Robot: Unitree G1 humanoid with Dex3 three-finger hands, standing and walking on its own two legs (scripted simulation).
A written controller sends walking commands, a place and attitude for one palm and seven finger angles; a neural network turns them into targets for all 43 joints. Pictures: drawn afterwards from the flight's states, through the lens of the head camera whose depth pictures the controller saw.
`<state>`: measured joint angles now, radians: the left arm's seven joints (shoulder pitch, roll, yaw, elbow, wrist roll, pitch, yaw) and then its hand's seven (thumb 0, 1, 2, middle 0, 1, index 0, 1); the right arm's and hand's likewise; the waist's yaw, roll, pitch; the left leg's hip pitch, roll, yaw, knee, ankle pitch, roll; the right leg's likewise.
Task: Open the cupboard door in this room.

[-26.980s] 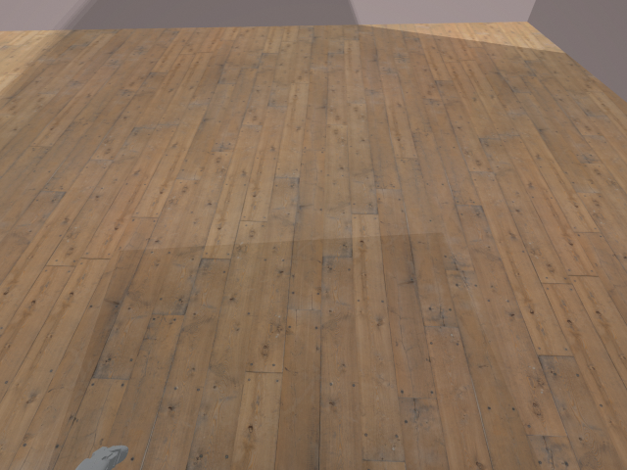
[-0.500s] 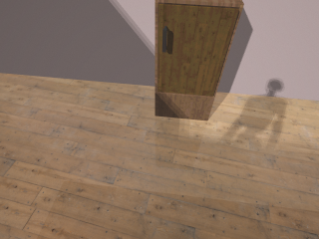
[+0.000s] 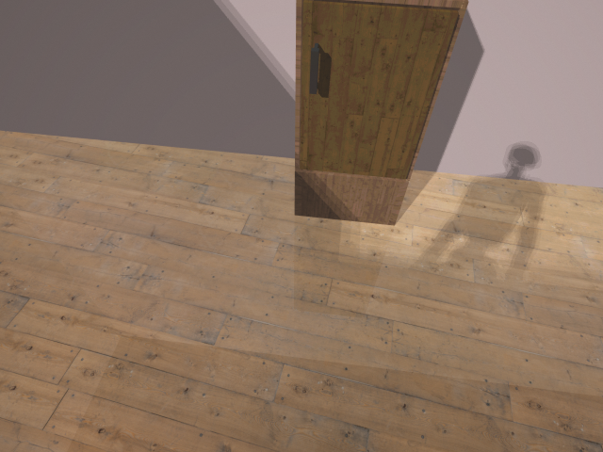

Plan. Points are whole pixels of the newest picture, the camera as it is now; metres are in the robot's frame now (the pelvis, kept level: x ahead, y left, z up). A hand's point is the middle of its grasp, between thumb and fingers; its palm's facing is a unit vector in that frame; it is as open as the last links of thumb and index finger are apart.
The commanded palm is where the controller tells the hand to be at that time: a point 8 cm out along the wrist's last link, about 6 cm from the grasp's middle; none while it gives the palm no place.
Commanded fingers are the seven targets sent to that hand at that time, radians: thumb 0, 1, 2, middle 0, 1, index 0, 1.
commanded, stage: look at it before walking up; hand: left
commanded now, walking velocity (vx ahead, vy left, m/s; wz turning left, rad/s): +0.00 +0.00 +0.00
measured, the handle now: (314, 68) +1.14 +0.03 -0.05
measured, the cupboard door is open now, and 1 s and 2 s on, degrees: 0 0 0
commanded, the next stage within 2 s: walk to a spot facing it in 0.06 s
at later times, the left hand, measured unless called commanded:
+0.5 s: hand out of the picture +0.08 +0.15 -0.18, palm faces -0.09 -0.97 -0.22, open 7.4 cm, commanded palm none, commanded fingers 0.00 0.90 0.90 -0.20 -0.30 -0.20 -0.30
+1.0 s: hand (244, 426) +0.19 +0.11 -0.20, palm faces -0.09 -0.99 -0.13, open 7.4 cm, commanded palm none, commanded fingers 0.00 0.90 0.90 -0.20 -0.30 -0.20 -0.30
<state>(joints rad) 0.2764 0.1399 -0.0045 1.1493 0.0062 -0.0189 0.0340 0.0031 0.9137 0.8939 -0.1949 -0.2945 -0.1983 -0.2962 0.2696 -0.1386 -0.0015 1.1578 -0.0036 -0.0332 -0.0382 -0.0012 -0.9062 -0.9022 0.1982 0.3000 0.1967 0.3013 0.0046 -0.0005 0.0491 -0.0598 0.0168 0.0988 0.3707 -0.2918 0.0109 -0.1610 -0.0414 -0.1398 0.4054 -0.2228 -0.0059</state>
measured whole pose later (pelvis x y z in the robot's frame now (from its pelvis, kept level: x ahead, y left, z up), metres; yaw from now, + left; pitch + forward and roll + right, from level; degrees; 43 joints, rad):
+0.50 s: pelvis +0.04 -0.03 -0.02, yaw -7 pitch -1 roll +1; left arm 0.27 0.16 0.06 1.05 0.03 0.02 -0.04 0.00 0.91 0.89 -0.19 -0.29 -0.20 -0.30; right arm 0.34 -0.19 -0.05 1.11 -0.03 -0.03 -0.02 0.00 -0.90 -0.90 0.20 0.30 0.20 0.30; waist -0.01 0.05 0.06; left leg -0.02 0.09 0.21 0.48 -0.43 -0.04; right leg -0.37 -0.07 -0.12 0.71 -0.38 -0.01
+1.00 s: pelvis +0.24 -0.05 -0.02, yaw -11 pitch +0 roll -2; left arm 0.39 0.12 0.02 1.14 0.02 -0.06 0.02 0.00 0.90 0.89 -0.20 -0.30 -0.20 -0.30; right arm 0.05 -0.17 -0.03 1.00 -0.02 -0.05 0.02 0.00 -0.91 -0.90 0.20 0.30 0.19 0.30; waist 0.05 -0.01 0.09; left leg -0.43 0.07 0.12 0.58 -0.14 0.02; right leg 0.00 0.00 -0.08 0.48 -0.45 0.01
